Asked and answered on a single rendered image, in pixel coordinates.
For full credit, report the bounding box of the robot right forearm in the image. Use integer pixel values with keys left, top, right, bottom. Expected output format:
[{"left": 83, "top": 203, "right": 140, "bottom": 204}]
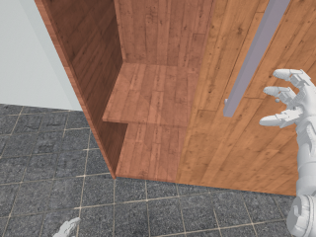
[{"left": 295, "top": 116, "right": 316, "bottom": 198}]

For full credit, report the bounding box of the left robot hand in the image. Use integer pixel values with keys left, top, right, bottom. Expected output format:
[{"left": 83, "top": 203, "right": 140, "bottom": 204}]
[{"left": 52, "top": 217, "right": 81, "bottom": 237}]

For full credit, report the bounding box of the wardrobe door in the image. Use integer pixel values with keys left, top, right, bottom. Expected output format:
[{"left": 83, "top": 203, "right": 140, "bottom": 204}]
[{"left": 175, "top": 0, "right": 316, "bottom": 197}]

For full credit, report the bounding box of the right robot hand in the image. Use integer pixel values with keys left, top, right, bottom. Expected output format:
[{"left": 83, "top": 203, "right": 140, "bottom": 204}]
[{"left": 259, "top": 69, "right": 316, "bottom": 128}]

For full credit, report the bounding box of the handle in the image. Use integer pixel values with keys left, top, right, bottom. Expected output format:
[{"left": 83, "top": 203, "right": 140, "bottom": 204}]
[{"left": 223, "top": 0, "right": 290, "bottom": 118}]

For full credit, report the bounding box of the robot right upper arm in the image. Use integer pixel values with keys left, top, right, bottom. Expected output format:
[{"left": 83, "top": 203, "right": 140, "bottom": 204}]
[{"left": 286, "top": 195, "right": 316, "bottom": 237}]

